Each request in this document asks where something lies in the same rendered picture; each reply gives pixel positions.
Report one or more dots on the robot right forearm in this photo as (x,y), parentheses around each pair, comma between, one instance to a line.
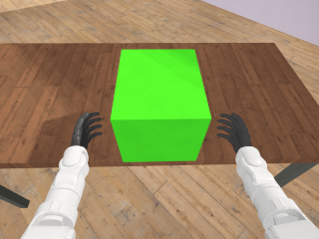
(272,205)

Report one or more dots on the table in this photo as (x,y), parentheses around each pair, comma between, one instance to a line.
(46,87)

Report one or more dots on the robot right hand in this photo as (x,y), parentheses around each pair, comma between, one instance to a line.
(239,136)

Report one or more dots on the carton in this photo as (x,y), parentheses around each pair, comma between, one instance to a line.
(160,110)

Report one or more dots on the robot left upper arm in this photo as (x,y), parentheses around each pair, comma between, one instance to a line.
(50,232)

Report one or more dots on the robot left forearm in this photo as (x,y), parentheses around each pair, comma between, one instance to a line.
(62,201)

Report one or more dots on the robot right upper arm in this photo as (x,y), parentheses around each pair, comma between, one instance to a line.
(300,229)

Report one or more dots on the robot left hand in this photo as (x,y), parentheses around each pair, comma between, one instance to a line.
(81,135)

